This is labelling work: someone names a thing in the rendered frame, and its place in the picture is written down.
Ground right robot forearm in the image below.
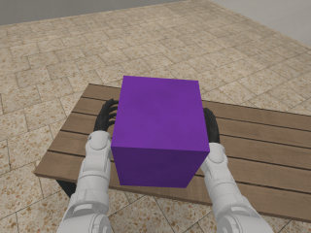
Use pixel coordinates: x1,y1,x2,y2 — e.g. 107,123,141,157
200,143,274,233

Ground robot right hand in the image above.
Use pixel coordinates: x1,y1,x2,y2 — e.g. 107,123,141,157
203,108,221,144

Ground carton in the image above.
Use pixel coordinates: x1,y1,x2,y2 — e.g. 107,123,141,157
111,76,210,188

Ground table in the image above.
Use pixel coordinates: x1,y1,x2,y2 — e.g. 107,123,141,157
33,83,311,223

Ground robot left hand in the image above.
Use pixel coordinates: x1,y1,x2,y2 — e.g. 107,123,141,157
93,98,119,132

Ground right robot upper arm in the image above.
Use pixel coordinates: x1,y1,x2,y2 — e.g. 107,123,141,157
216,214,273,233

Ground left robot upper arm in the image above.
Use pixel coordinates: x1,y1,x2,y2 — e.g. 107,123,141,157
56,213,112,233

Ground left robot forearm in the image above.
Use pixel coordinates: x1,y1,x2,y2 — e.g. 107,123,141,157
56,130,112,233

